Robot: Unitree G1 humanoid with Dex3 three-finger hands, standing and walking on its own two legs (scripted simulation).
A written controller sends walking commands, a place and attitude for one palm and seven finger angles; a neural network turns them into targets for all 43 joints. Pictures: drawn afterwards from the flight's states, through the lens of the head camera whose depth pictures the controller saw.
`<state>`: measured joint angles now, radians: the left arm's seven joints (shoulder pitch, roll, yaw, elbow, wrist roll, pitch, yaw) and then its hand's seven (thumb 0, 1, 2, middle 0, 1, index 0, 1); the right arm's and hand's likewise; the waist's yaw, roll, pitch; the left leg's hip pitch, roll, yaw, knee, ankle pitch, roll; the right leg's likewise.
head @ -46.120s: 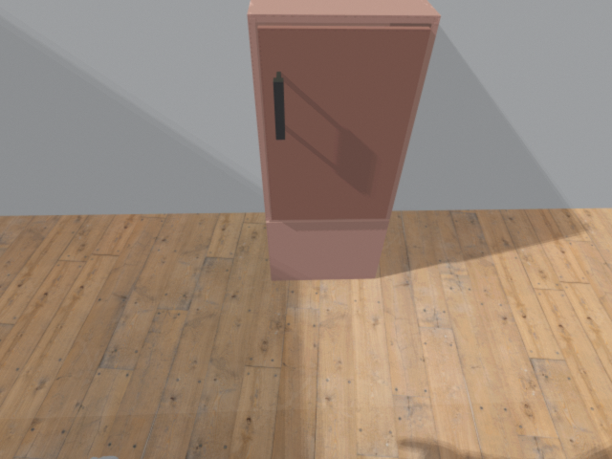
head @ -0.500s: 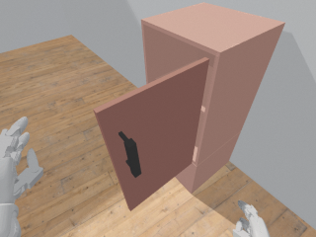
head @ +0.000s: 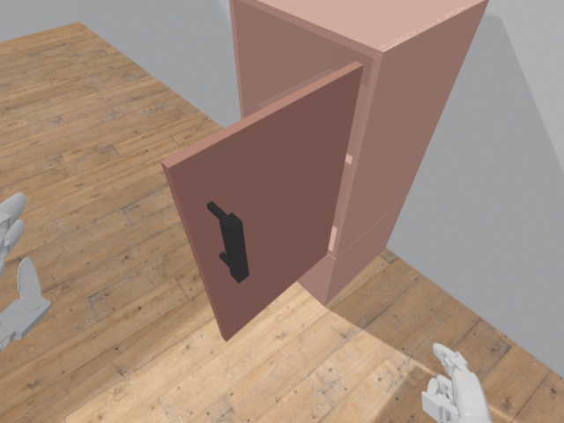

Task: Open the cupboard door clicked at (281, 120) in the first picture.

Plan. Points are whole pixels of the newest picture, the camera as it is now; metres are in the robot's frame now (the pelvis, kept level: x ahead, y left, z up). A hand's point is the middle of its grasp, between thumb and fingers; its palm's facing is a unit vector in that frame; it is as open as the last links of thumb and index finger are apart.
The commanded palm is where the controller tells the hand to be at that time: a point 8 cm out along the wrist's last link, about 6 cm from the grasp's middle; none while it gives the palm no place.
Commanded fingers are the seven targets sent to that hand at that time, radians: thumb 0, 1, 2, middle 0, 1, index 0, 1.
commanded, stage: step back with the hand held close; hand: left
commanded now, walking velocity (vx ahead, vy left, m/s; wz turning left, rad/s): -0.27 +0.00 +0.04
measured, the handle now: (227, 243) +0.37 +0.12 +0.02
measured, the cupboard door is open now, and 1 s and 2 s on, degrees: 90 90 90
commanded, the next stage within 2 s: stop stepping back and stand still in 0.64 s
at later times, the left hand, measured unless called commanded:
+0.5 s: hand out of the picture +0.08 +0.27 +0.16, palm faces +0.53 -0.74 -0.41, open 7.4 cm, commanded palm +0.02 +0.31 +0.17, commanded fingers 0.00 0.90 0.90 -0.20 -0.30 -0.20 -0.30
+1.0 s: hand out of the picture +0.02 +0.23 +0.17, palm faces +0.39 -0.79 -0.46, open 7.4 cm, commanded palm -0.05 +0.27 +0.17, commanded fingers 0.00 0.90 0.90 -0.20 -0.30 -0.20 -0.30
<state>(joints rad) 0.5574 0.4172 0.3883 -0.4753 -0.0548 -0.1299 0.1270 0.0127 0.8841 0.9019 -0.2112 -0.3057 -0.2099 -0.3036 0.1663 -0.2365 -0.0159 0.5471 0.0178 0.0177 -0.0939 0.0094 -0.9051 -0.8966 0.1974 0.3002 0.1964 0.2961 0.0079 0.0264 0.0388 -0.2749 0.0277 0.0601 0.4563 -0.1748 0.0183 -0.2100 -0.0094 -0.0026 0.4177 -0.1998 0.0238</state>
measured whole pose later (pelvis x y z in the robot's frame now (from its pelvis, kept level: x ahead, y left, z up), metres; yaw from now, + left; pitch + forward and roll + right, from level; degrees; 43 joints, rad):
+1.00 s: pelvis -0.20 -0.03 -0.01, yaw -1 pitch +0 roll +1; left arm 0.54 0.46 0.44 -0.50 -0.06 -0.19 0.15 0.01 0.88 0.90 -0.21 -0.31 -0.21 -0.30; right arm 0.23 -0.20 0.01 0.65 0.01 -0.12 -0.08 0.01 -0.90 -0.90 0.20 0.30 0.20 0.30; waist -0.03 -0.04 -0.02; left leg -0.37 -0.02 0.04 0.52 -0.16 0.03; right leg -0.16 0.02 0.01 0.58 -0.41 -0.01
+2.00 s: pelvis -0.26 -0.02 +0.00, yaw +2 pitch -1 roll -1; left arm 0.37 0.18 0.01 1.13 0.01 0.04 0.01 0.01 0.95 0.90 -0.20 -0.30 -0.20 -0.30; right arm 0.29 -0.19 0.00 1.09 -0.02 0.04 -0.02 0.00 -0.91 -0.90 0.20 0.30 0.20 0.30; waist 0.02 -0.02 0.07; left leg -0.30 -0.01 -0.02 0.46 -0.14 0.02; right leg -0.15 0.01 -0.06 0.44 -0.26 -0.02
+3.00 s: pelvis -0.23 -0.05 +0.00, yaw +2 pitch -2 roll +0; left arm 0.30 0.13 0.01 1.16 0.00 0.00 0.03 0.00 0.90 0.90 -0.20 -0.30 -0.20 -0.30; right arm 0.25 -0.14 0.00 1.15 -0.01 0.01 -0.04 0.00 -0.91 -0.90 0.20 0.30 0.19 0.30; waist 0.00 0.01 0.06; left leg -0.22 0.01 -0.02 0.42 -0.17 -0.02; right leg -0.08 0.03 -0.05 0.41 -0.29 -0.05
